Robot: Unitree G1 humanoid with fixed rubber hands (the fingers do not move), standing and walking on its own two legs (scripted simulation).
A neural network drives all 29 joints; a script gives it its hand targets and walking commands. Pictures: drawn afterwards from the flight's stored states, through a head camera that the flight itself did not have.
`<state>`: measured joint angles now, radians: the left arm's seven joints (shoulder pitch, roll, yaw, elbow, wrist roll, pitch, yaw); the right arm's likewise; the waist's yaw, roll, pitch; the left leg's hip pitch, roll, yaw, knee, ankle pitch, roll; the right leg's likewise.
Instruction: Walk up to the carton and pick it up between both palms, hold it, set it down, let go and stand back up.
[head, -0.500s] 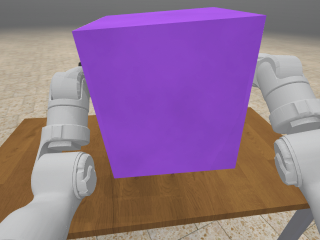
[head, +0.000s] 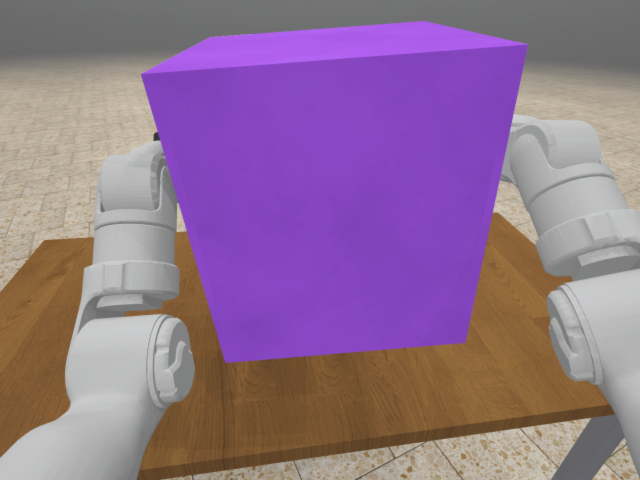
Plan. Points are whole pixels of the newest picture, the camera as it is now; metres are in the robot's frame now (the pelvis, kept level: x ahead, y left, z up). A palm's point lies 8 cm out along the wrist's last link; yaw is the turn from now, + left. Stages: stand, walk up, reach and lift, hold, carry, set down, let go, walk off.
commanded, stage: hold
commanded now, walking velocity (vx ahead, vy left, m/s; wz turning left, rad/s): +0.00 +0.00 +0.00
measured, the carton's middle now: (330, 181) +0.36 +0.01 +0.30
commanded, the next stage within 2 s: none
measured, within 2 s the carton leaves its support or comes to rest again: neither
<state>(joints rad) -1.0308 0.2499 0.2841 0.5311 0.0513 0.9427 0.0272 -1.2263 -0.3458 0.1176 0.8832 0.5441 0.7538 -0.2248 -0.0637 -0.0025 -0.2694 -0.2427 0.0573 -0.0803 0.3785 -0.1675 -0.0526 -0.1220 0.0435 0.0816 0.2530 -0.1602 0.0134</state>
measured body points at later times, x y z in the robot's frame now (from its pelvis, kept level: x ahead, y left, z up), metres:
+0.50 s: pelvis +0.00 +0.00 +0.00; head -0.10 +0.03 +0.44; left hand +0.38 +0.19 +0.32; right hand +0.38 -0.17 +0.35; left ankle +0.02 +0.15 -0.75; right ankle -0.02 -0.13 -0.75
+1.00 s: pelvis +0.00 +0.00 +0.00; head -0.10 +0.02 +0.44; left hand +0.39 +0.20 +0.32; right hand +0.38 -0.16 +0.35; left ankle +0.02 +0.15 -0.75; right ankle -0.02 -0.13 -0.75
